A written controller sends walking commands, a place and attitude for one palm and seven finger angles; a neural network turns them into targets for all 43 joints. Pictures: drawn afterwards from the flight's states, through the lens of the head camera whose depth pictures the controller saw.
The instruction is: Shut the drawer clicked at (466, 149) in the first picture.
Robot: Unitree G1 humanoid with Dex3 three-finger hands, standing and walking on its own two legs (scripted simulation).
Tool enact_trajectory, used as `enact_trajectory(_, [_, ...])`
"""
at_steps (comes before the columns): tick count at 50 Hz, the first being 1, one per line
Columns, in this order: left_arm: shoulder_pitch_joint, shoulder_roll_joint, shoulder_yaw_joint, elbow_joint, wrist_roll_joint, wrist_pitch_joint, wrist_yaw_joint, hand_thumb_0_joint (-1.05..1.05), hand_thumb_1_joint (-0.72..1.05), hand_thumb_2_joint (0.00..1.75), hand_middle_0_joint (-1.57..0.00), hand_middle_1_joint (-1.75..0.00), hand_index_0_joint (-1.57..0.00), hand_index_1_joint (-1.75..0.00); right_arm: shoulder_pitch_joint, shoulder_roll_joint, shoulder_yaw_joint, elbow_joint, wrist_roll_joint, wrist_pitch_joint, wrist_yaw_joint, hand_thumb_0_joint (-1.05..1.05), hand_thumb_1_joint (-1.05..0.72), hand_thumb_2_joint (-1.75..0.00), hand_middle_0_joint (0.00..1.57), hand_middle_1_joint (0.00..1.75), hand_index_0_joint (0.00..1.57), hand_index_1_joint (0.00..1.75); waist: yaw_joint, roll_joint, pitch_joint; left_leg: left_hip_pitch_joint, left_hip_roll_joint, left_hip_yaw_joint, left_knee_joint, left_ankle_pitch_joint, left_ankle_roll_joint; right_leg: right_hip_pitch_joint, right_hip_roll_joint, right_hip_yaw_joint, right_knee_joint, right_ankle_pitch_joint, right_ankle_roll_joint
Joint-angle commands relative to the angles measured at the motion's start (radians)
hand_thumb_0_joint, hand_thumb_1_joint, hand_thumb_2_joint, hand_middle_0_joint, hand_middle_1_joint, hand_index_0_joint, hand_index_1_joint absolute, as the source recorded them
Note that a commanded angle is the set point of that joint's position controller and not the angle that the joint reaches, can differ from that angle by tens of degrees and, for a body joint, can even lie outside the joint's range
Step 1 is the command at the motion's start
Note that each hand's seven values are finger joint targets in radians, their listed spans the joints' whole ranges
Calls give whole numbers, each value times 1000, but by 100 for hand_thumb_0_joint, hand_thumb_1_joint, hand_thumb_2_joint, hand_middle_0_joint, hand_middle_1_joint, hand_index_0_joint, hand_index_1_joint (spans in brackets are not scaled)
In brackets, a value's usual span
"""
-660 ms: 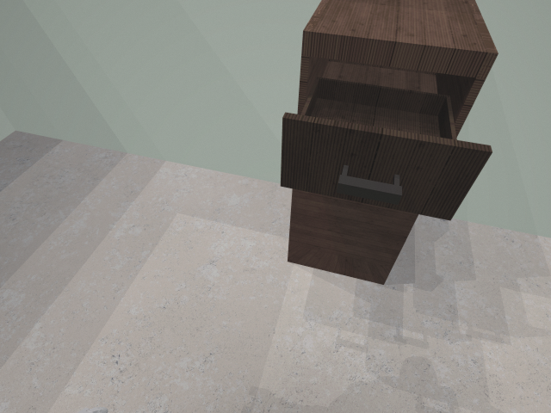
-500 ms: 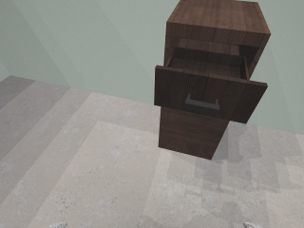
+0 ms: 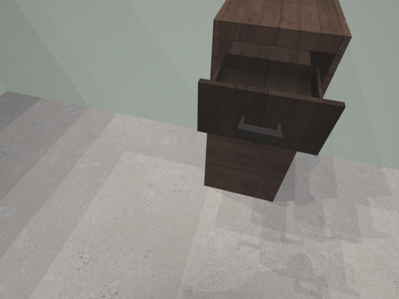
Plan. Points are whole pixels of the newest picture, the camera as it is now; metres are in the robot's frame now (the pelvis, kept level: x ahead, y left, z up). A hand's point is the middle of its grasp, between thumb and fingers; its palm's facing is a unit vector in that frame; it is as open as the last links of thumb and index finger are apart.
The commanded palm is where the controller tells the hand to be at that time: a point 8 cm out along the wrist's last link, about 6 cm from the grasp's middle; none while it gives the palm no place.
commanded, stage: stand and wait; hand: left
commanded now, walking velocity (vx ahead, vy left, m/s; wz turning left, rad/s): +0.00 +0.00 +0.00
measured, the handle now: (259, 128) +0.54 -0.13 +0.03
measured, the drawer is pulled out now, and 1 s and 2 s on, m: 0.27 0.27 0.27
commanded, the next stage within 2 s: look at it before walking up in 0.16 s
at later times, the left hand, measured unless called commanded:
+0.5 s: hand out of the picture +0.08 +0.24 -0.16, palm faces -0.03 -0.95 -0.32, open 7.4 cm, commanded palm none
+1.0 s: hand out of the picture +0.07 +0.24 -0.16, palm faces -0.03 -0.95 -0.32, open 7.4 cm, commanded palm none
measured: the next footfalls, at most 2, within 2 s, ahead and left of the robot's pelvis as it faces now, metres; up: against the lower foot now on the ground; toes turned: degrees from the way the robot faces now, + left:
none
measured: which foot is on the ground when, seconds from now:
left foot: down 0.00-1.00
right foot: down 0.00-1.00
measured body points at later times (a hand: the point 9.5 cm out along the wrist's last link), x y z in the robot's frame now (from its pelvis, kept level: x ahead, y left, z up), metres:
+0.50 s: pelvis +0.00 +0.00 +0.00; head +0.00 +0.00 +0.45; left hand +0.08 +0.29 -0.13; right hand +0.08 -0.29 -0.13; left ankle +0.00 +0.13 -0.74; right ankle +0.01 -0.12 -0.74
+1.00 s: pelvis +0.01 +0.00 +0.00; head +0.01 +0.00 +0.45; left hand +0.07 +0.29 -0.13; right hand +0.09 -0.29 -0.13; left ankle +0.00 +0.13 -0.74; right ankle +0.01 -0.12 -0.74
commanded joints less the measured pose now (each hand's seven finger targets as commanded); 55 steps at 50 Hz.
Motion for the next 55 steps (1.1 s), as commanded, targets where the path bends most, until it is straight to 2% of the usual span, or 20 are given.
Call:
enact_trajectory(1, [-58,201,38,-68,-6,-24,14,0,90,90,-20,-30,-20,-30,-63,-197,-43,-64,-2,-25,-13,0,-90,-90,20,30,20,30,1,-3,-52,-1,105,-94,-72,78,31,-8,-115,109,-90,78,-31])
enact_trajectory(10, [-63,201,39,-66,-4,-21,13,0,90,90,-20,-30,-20,-30,-62,-196,-42,-59,-3,-26,-12,0,-90,-90,20,30,20,30,3,11,-39,-11,105,-99,-87,50,30,-15,-110,111,-100,37,-28])
enact_trajectory(14, [-66,202,39,-68,-4,-24,13,0,90,90,-20,-30,-20,-30,-62,-195,-42,-58,-2,-27,-12,0,-90,-90,20,30,20,30,2,-3,-49,-3,108,-97,-83,77,29,-6,-112,110,-99,72,-29])
enact_trajectory(16, [-65,201,40,-68,-4,-24,13,0,90,90,-20,-30,-20,-30,-63,-197,-43,-58,-2,-28,-11,0,-90,-90,20,30,20,30,2,2,-51,-2,107,-99,-88,70,30,-7,-113,113,-102,60,-29])
enact_trajectory(21, [-64,200,40,-68,-5,-27,14,0,90,90,-20,-30,-20,-30,-67,-198,-43,-60,-2,-30,-13,0,-90,-90,20,30,20,30,2,8,-70,20,112,-98,-83,119,29,9,-114,106,-95,121,-29])
enact_trajectory(28, [-61,200,40,-64,-3,-24,13,0,90,90,-20,-30,-20,-30,-70,-194,-41,-59,-2,-27,-13,0,-90,-90,20,30,20,30,4,11,-51,12,110,-97,-89,95,28,4,-114,103,-107,95,-26])
enact_trajectory(29, [-63,201,41,-65,-3,-25,13,0,90,90,-20,-30,-20,-30,-70,-194,-41,-60,-2,-26,-13,0,-90,-90,20,30,20,30,3,-3,-47,10,108,-97,-88,95,28,3,-115,108,-111,94,-27])
enact_trajectory(39, [-56,200,41,-59,-5,-27,14,0,90,90,-20,-30,-20,-30,-67,-194,-40,-55,-1,-29,-15,0,-90,-90,20,30,20,30,2,9,-77,36,114,-96,-88,143,26,30,-119,100,-106,157,-27])
enact_trajectory(46, [-56,199,42,-57,-4,-26,14,0,90,90,-20,-30,-20,-30,-70,-196,-40,-52,-2,-28,-17,0,-90,-90,20,30,20,30,2,8,-51,33,114,-93,-95,132,24,17,-113,106,-114,150,-27])
enact_trajectory(48, [-59,204,46,-64,-3,-23,13,0,90,90,-20,-30,-20,-30,-61,-197,-43,-56,-2,-30,-20,0,-90,-90,20,30,20,30,2,9,-63,43,120,-83,-80,155,25,20,-112,108,-99,192,-30])
enact_trajectory(55, [8,95,36,-80,-2,15,17,0,90,90,-20,-30,-20,-30,7,-80,-34,-73,-3,-7,-26,0,-90,-90,20,30,20,30,0,1,-50,18,127,-27,-15,109,8,-50,-94,140,-23,209,-19])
